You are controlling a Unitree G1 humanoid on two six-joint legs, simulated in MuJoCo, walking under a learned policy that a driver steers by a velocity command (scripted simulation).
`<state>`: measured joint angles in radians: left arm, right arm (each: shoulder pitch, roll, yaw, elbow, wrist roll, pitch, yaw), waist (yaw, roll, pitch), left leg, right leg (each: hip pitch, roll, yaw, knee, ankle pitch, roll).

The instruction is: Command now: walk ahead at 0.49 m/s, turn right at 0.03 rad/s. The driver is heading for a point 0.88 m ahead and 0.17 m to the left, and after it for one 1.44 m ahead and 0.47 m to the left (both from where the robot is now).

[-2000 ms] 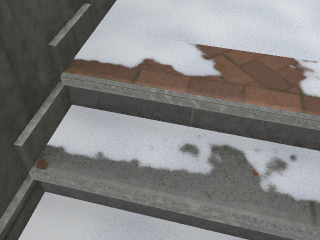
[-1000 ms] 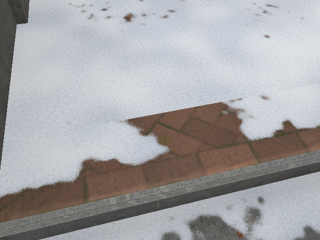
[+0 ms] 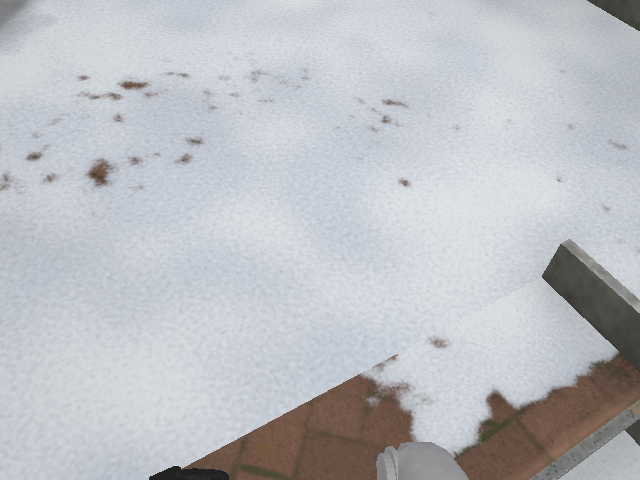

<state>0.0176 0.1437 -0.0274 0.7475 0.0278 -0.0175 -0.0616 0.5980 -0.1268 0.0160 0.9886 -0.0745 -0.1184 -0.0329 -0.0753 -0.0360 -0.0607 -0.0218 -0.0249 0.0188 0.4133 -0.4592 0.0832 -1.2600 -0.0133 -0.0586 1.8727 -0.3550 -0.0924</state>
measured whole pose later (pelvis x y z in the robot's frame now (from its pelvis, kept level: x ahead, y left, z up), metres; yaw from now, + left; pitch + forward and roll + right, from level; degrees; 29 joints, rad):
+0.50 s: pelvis +0.37 -0.02 +0.18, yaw +3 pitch +4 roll -2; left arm 0.41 0.18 0.00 1.05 0.08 -0.13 -0.03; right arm 0.05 -0.19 0.01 0.75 -0.05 -0.10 0.11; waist 0.05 -0.01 -0.08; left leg -1.10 0.09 -0.09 1.32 0.09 0.10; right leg -0.14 0.06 -0.11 0.43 -0.35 -0.06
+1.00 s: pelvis +0.69 +0.06 +0.19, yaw +18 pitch +3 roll +1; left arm 0.01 0.26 0.05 0.69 0.01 -0.13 0.02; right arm 0.38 -0.22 -0.05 0.87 0.02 -0.06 -0.02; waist -0.07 -0.02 0.01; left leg -0.19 -0.14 -0.16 0.35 -0.19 0.08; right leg -0.72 -0.07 0.11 0.77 -0.04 0.06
